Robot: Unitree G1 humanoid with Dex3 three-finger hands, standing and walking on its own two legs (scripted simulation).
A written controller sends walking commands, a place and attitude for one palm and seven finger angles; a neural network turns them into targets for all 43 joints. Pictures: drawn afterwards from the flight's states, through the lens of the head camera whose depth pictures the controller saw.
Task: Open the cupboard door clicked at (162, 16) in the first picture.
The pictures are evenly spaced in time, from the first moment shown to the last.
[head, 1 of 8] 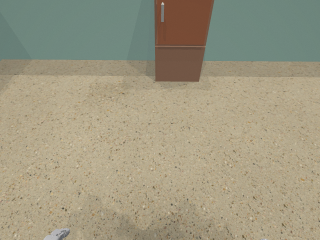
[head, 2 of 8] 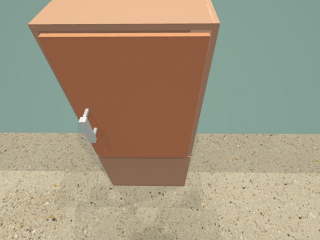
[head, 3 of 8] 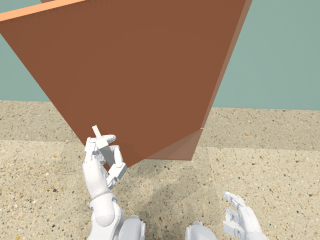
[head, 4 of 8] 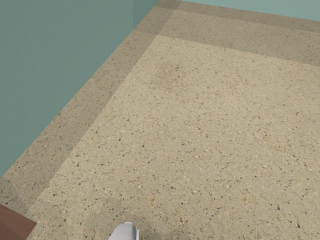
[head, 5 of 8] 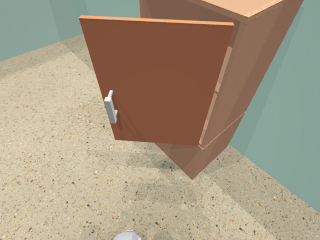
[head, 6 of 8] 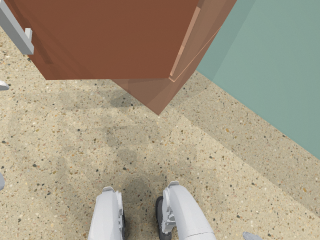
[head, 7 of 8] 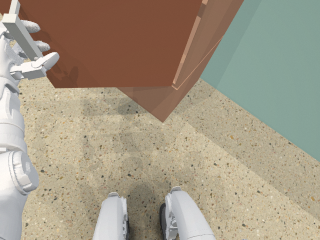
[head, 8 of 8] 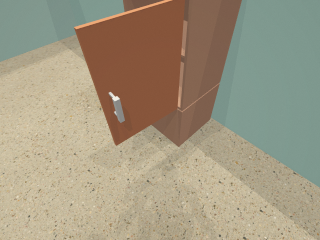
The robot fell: no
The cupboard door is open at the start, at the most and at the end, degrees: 0 85 85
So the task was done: yes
